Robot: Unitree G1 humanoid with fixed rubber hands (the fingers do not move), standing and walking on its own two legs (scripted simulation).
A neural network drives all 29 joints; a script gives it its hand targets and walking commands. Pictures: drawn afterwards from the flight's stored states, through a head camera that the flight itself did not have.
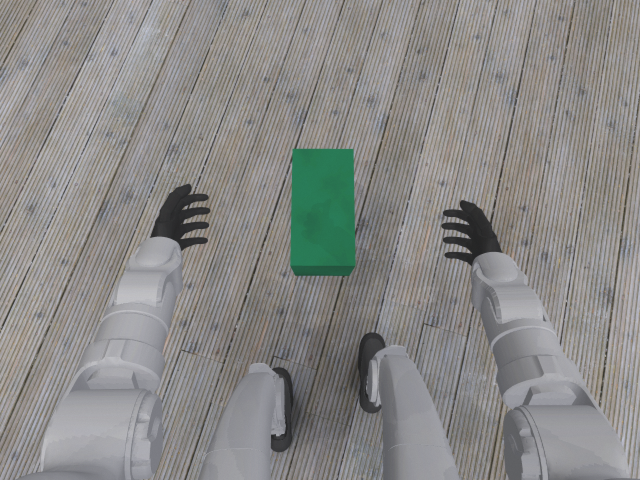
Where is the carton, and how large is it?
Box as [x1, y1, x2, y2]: [290, 149, 355, 275]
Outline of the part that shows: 293,149 290,265 295,275 348,275 355,265 353,149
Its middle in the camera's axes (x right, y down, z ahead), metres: +0.01 -0.06 +1.04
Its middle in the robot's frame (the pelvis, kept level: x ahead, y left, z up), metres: +0.56 -0.01 -0.61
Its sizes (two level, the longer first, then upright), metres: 0.300 0.155 0.194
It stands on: the floor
